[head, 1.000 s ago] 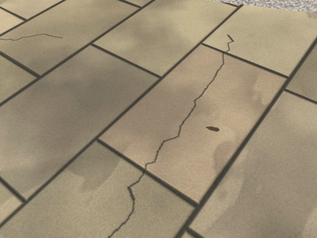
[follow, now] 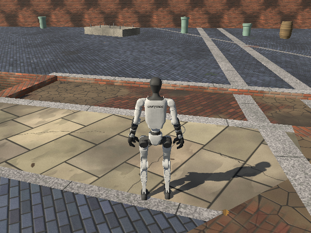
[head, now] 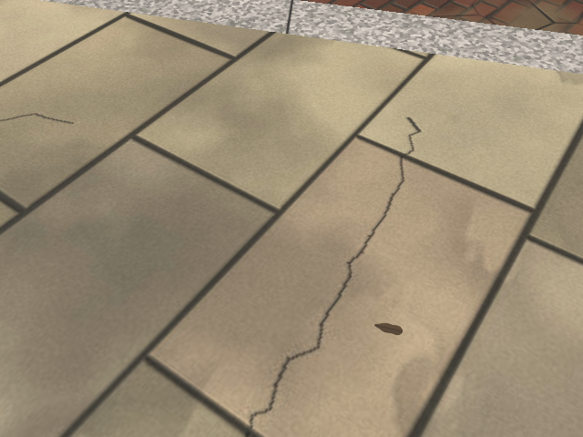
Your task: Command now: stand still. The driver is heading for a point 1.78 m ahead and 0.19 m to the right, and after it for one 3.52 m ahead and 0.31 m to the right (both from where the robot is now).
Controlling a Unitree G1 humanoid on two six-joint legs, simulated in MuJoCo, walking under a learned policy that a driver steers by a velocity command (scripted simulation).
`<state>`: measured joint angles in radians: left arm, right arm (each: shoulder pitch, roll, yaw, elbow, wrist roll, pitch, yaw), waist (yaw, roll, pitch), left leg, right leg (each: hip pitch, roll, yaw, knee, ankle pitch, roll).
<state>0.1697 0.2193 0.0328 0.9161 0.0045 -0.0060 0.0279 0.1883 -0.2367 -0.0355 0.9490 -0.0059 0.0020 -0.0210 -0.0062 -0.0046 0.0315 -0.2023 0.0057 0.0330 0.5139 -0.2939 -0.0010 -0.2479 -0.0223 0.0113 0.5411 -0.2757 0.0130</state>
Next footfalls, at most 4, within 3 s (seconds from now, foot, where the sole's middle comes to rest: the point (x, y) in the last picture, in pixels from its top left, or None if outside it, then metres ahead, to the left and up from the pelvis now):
1.86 left None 0.45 0.10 -0.77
2.24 right None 0.45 -0.13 -0.77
2.96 right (388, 357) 0.70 -0.21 -0.77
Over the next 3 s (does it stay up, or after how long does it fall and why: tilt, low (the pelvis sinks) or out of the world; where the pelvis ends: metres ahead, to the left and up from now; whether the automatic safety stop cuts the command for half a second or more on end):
stays up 0.58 -0.10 -0.02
